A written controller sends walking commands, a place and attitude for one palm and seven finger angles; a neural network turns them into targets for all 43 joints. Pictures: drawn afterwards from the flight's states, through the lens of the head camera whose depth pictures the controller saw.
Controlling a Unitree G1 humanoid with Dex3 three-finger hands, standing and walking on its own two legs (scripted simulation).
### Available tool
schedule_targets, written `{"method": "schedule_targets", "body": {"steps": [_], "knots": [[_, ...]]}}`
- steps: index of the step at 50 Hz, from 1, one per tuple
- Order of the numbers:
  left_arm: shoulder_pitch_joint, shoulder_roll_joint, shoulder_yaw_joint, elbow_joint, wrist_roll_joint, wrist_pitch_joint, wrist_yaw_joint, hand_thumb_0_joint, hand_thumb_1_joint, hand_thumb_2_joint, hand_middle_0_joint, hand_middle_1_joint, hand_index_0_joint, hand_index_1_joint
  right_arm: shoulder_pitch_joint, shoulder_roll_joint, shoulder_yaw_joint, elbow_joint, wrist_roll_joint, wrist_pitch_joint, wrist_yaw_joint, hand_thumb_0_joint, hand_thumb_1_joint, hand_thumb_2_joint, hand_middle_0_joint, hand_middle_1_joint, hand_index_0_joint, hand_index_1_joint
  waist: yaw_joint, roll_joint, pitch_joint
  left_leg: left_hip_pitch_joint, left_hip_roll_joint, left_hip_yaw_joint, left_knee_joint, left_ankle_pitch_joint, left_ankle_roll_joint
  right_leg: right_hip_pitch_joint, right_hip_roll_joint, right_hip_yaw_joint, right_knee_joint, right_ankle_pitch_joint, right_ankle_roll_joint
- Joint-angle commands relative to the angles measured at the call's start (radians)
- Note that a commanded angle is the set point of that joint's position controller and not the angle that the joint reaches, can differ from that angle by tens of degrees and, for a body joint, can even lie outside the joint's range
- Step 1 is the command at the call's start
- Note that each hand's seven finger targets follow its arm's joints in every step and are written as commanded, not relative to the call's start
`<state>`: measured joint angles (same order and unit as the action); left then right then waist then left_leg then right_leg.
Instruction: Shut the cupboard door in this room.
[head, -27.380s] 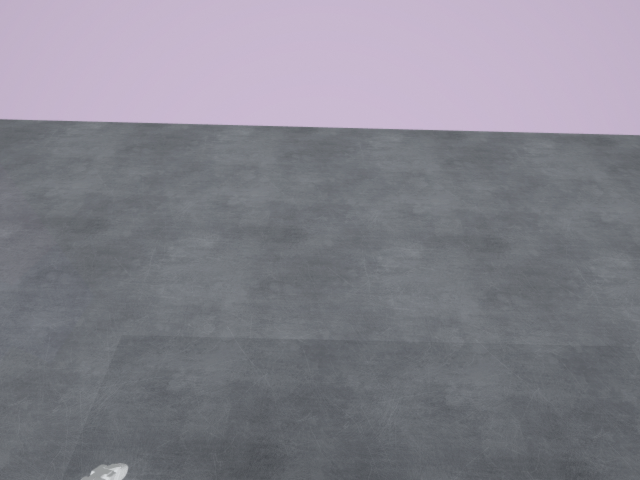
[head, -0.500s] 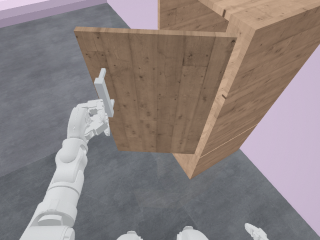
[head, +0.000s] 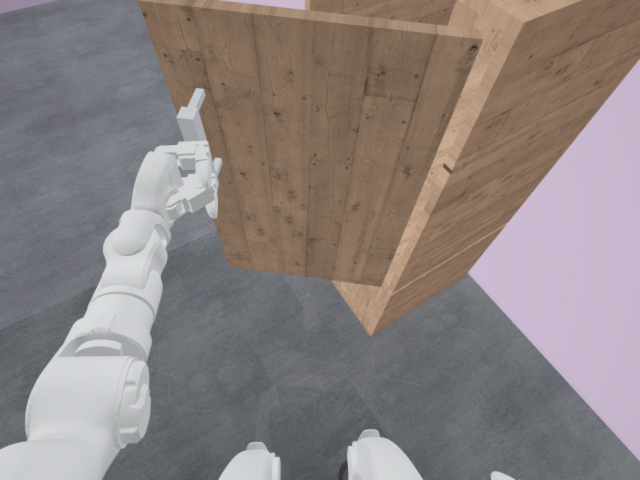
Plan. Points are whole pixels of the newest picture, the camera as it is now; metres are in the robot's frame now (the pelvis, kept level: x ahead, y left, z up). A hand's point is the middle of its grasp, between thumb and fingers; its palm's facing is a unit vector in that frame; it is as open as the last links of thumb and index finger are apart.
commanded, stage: push the door shut along its arc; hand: left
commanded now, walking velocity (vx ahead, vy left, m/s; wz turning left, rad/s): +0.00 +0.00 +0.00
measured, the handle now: (204, 144) +0.54 +0.14 +0.07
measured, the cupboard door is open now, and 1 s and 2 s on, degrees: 50 34 24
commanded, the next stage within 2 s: pull the fist back off the door in 1.30 s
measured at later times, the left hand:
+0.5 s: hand (239, 159) +0.51 +0.09 +0.08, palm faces -0.31 -0.95 -0.03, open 3.1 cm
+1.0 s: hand (270, 131) +0.55 +0.05 +0.08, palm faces -0.44 -0.90 +0.00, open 3.1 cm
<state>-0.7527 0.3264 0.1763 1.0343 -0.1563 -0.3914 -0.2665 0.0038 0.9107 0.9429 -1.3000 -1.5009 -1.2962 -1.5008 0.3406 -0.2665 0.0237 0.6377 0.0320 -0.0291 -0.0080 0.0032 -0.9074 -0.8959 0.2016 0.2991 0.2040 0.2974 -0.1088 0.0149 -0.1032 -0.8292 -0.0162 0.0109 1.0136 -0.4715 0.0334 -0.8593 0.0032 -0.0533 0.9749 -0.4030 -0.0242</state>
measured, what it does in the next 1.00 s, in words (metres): stands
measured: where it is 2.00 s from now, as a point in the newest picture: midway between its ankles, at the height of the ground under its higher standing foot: outside the picture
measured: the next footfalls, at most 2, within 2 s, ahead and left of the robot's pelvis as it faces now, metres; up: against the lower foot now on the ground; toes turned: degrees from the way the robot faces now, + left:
none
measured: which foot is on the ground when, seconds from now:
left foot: down 0.00-1.00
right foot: down 0.00-1.00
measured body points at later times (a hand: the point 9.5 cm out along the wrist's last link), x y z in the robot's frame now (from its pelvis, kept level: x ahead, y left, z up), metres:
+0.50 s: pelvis -0.01 +0.00 -0.01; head +0.12 +0.01 +0.42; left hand +0.52 +0.14 +0.08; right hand -0.01 -0.26 -0.12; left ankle +0.01 +0.10 -0.67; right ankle +0.04 -0.11 -0.67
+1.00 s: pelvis -0.01 +0.00 -0.03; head +0.16 +0.01 +0.39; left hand +0.57 +0.10 +0.08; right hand -0.04 -0.27 -0.13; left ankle +0.01 +0.10 -0.67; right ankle +0.04 -0.11 -0.67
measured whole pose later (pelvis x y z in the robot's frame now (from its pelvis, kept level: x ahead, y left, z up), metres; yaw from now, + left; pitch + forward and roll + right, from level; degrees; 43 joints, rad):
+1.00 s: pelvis -0.01 +0.00 -0.03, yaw -2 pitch +26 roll -3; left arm -1.28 0.51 0.20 1.31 -0.07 -0.23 -0.42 0.02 0.90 0.90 -1.30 -1.50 -1.30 -1.50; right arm 0.40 -0.28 0.05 0.65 -0.01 -0.05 -0.01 0.00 -0.91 -0.90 0.20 0.30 0.21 0.30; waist -0.26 0.04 -0.09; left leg -1.11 0.02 -0.01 1.18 -0.52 0.03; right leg -1.12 0.03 -0.07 1.09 -0.42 -0.03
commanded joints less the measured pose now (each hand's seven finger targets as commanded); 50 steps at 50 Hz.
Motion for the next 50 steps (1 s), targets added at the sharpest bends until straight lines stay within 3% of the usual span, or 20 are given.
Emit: {"method": "schedule_targets", "body": {"steps": [1, 4, 12, 13, 15, 20, 22, 23, 25, 27, 29, 32, 33, 35, 36, 38, 41, 44, 47, 50], "knots": [[-0.556, 0.144, 0.022, -0.181, -0.004, -0.066, -0.029, 0.0, 0.9, 0.9, -1.3, -1.5, -1.3, -1.5, 0.105, -0.162, -0.063, -0.071, -0.004, -0.025, -0.014, 0.0, -0.9, -0.9, 0.2, 0.3, 0.2, 0.3, -0.066, 0.047, -0.416, 0.215, 0.009, -0.066, -0.12, 0.254, -0.006, 0.166, 0.014, 0.045, -0.107, 0.214, -0.01], [-0.614, 0.144, 0.009, -0.152, 0.003, -0.059, -0.042, 0.0, 0.9, 0.9, -1.3, -1.5, -1.3, -1.5, 0.123, -0.166, -0.064, -0.06, -0.006, -0.021, -0.013, 0.0, -0.9, -0.9, 0.2, 0.3, 0.2, 0.3, -0.089, 0.041, -0.416, 0.22, 0.014, -0.076, -0.115, 0.249, -0.005, 0.127, 0.017, 0.041, -0.106, 0.197, -0.007], [-0.7, 0.194, 0.036, -0.126, 0.023, -0.049, -0.051, 0.0, 0.9, 0.9, -1.3, -1.5, -1.3, -1.5, 0.169, -0.176, -0.06, -0.058, -0.018, -0.013, -0.005, 0.0, -0.9, -0.9, 0.2, 0.3, 0.2, 0.3, -0.094, 0.094, -0.469, 0.248, 0.018, -0.094, -0.095, 0.301, -0.007, 0.087, 0.024, 0.033, -0.081, 0.208, -0.012], [-0.679, 0.211, 0.054, -0.108, 0.028, -0.047, -0.05, 0.0, 0.9, 0.9, -1.3, -1.5, -1.3, -1.5, 0.175, -0.18, -0.064, -0.059, -0.018, -0.01, -0.004, 0.0, -0.9, -0.9, 0.2, 0.3, 0.2, 0.3, -0.093, 0.073, -0.468, 0.248, 0.023, -0.097, -0.092, 0.3, -0.007, 0.081, 0.025, 0.032, -0.081, 0.205, -0.012], [-0.711, 0.191, 0.031, -0.103, 0.032, -0.043, -0.054, 0.0, 0.9, 0.9, -1.3, -1.5, -1.3, -1.5, 0.18, -0.178, -0.062, -0.057, -0.019, -0.007, -0.002, 0.0, -0.9, -0.9, 0.2, 0.3, 0.2, 0.3, -0.107, 0.069, -0.457, 0.233, 0.021, -0.091, -0.087, 0.296, -0.004, 0.08, 0.026, 0.035, -0.085, 0.212, -0.009], [-0.789, 0.208, 0.028, -0.072, 0.035, -0.024, -0.072, 0.0, 0.9, 0.9, -1.3, -1.5, -1.3, -1.5, 0.196, -0.183, -0.059, -0.053, -0.02, -0.006, -0.004, 0.0, -0.9, -0.9, 0.2, 0.3, 0.2, 0.3, -0.131, 0.077, -0.458, 0.217, 0.021, -0.094, -0.07, 0.279, 0.001, 0.059, 0.031, 0.037, -0.082, 0.201, -0.009], [-0.813, 0.234, 0.043, -0.077, 0.033, -0.023, -0.085, 0.0, 0.9, 0.9, -1.3, -1.5, -1.3, -1.5, 0.202, -0.188, -0.059, -0.048, -0.022, -0.008, -0.007, 0.0, -0.9, -0.9, 0.2, 0.3, 0.2, 0.3, -0.127, 0.12, -0.497, 0.246, 0.023, -0.1, -0.058, 0.313, -0.003, 0.043, 0.031, 0.035, -0.069, 0.216, -0.013], [-0.816, 0.221, 0.029, -0.055, 0.031, -0.014, -0.092, 0.0, 0.9, 0.9, -1.3, -1.5, -1.3, -1.5, 0.203, -0.186, -0.055, -0.047, -0.021, -0.008, -0.007, 0.0, -0.9, -0.9, 0.2, 0.3, 0.2, 0.3, -0.135, 0.103, -0.477, 0.231, 0.023, -0.102, -0.056, 0.306, -0.002, 0.039, 0.033, 0.033, -0.069, 0.213, -0.012], [-0.859, 0.234, 0.032, -0.024, 0.031, 0.002, -0.1, 0.0, 0.9, 0.9, -1.3, -1.5, -1.3, -1.5, 0.208, -0.189, -0.052, -0.042, -0.021, -0.009, -0.01, 0.0, -0.9, -0.9, 0.2, 0.3, 0.2, 0.3, -0.157, 0.066, -0.445, 0.17, 0.02, -0.094, -0.047, 0.259, 0.007, 0.042, 0.034, 0.039, -0.077, 0.19, -0.007], [-0.878, 0.289, 0.075, -0.021, 0.029, 0.006, -0.108, 0.0, 0.9, 0.9, -1.3, -1.5, -1.3, -1.5, 0.217, -0.194, -0.05, -0.04, -0.024, -0.015, -0.014, 0.0, -0.9, -0.9, 0.2, 0.3, 0.2, 0.3, -0.146, 0.098, -0.483, 0.181, 0.021, -0.096, -0.036, 0.289, 0.007, 0.047, 0.036, 0.04, -0.062, 0.211, -0.012], [-0.888, 0.281, 0.064, -0.031, 0.033, 0.012, -0.121, 0.0, 0.9, 0.9, -1.3, -1.5, -1.3, -1.5, 0.216, -0.191, -0.052, -0.042, -0.026, -0.018, -0.013, 0.0, -0.9, -0.9, 0.2, 0.3, 0.2, 0.3, -0.15, 0.106, -0.514, 0.182, 0.021, -0.094, -0.02, 0.306, 0.008, 0.044, 0.035, 0.042, -0.054, 0.227, -0.011], [-0.905, 0.282, 0.059, 0.026, 0.037, 0.032, -0.127, 0.0, 0.9, 0.9, -1.3, -1.5, -1.3, -1.5, 0.223, -0.194, -0.045, -0.039, -0.027, -0.018, -0.014, 0.0, -0.9, -0.9, 0.2, 0.3, 0.2, 0.3, -0.159, 0.114, -0.475, 0.158, 0.024, -0.099, -0.009, 0.301, 0.006, 0.004, 0.038, 0.035, -0.043, 0.211, -0.011], [-0.945, 0.286, 0.054, 0.008, 0.039, 0.035, -0.126, 0.0, 0.9, 0.9, -1.3, -1.5, -1.3, -1.5, 0.228, -0.195, -0.047, -0.035, -0.027, -0.019, -0.015, 0.0, -0.9, -0.9, 0.2, 0.3, 0.2, 0.3, -0.174, 0.109, -0.482, 0.149, 0.025, -0.097, 0.001, 0.294, 0.01, -0.002, 0.038, 0.039, -0.044, 0.209, -0.009], [-0.951, 0.302, 0.062, 0.022, 0.048, 0.046, -0.129, 0.0, 0.9, 0.9, -1.3, -1.5, -1.3, -1.5, 0.236, -0.197, -0.048, -0.036, -0.03, -0.021, -0.016, 0.0, -0.9, -0.9, 0.2, 0.3, 0.2, 0.3, -0.177, 0.095, -0.5, 0.119, 0.022, -0.089, 0.014, 0.294, 0.014, 0.02, 0.039, 0.044, -0.04, 0.222, -0.009], [-0.979, 0.302, 0.058, 0.004, 0.045, 0.041, -0.135, 0.0, 0.9, 0.9, -1.3, -1.5, -1.3, -1.5, 0.239, -0.196, -0.047, -0.038, -0.031, -0.025, -0.018, 0.0, -0.9, -0.9, 0.2, 0.3, 0.2, 0.3, -0.177, 0.135, -0.524, 0.142, 0.02, -0.092, 0.021, 0.316, 0.013, 0.008, 0.041, 0.04, -0.028, 0.234, -0.014], [-0.984, 0.299, 0.047, 0.043, 0.054, 0.057, -0.144, 0.0, 0.9, 0.9, -1.3, -1.5, -1.3, -1.5, 0.241, -0.198, -0.047, -0.027, -0.032, -0.023, -0.018, 0.0, -0.9, -0.9, 0.2, 0.3, 0.2, 0.3, -0.19, 0.121, -0.513, 0.134, 0.025, -0.096, 0.031, 0.313, 0.012, -0.014, 0.042, 0.038, -0.028, 0.229, -0.01], [-1.029, 0.288, 0.035, -0.007, 0.05, 0.059, -0.158, 0.0, 0.9, 0.9, -1.3, -1.5, -1.3, -1.5, 0.254, -0.199, -0.051, -0.026, -0.035, -0.029, -0.018, 0.0, -0.9, -0.9, 0.2, 0.3, 0.2, 0.3, -0.19, 0.182, -0.581, 0.205, 0.026, -0.107, 0.04, 0.37, 0.009, -0.037, 0.045, 0.029, -0.012, 0.254, -0.018], [-1.053, 0.284, 0.028, 0.043, 0.053, 0.091, -0.165, 0.0, 0.9, 0.9, -1.3, -1.5, -1.3, -1.5, 0.26, -0.203, -0.05, -0.01, -0.037, -0.028, -0.02, 0.0, -0.9, -0.9, 0.2, 0.3, 0.2, 0.3, -0.21, 0.135, -0.535, 0.16, 0.03, -0.106, 0.046, 0.33, 0.012, -0.05, 0.047, 0.029, -0.022, 0.229, -0.011], [-1.109, 0.321, 0.05, 0.049, 0.061, 0.101, -0.157, 0.0, 0.9, 0.9, -1.3, -1.5, -1.3, -1.5, 0.267, -0.204, -0.044, -0.004, -0.042, -0.035, -0.024, 0.0, -0.9, -0.9, 0.2, 0.3, 0.2, 0.3, -0.218, 0.166, -0.547, 0.144, 0.029, -0.103, 0.059, 0.329, 0.014, -0.064, 0.048, 0.03, -0.012, 0.225, -0.013], [-1.112, 0.387, 0.093, 0.076, 0.076, 0.106, -0.148, 0.0, 0.9, 0.9, -1.3, -1.5, -1.3, -1.5, 0.279, -0.205, -0.04, -0.007, -0.048, -0.039, -0.023, 0.0, -0.9, -0.9, 0.2, 0.3, 0.2, 0.3, -0.216, 0.152, -0.553, 0.087, 0.026, -0.092, 0.074, 0.32, 0.016, -0.033, 0.049, 0.034, -0.003, 0.23, -0.013]]}}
